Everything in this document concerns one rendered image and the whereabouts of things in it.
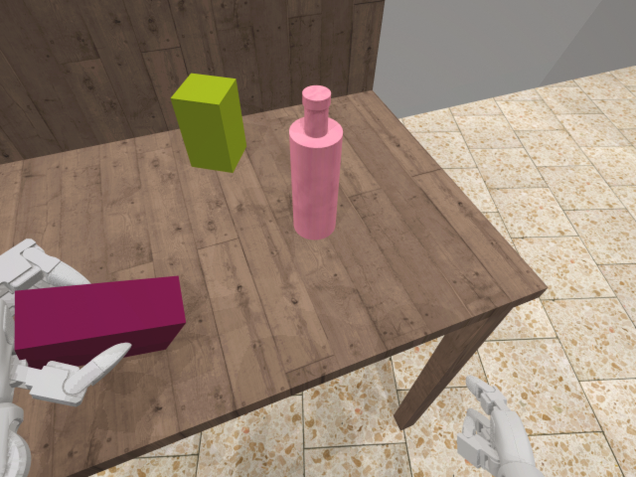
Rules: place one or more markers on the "right robot hand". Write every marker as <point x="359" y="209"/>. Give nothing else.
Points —
<point x="500" y="440"/>

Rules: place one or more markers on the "left robot forearm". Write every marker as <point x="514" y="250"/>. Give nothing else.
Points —
<point x="15" y="454"/>

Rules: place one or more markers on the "table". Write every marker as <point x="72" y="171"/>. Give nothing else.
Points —
<point x="94" y="169"/>

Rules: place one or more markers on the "sponge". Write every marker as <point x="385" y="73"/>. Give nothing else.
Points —
<point x="73" y="324"/>

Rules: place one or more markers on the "left robot hand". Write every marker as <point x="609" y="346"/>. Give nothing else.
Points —
<point x="26" y="266"/>

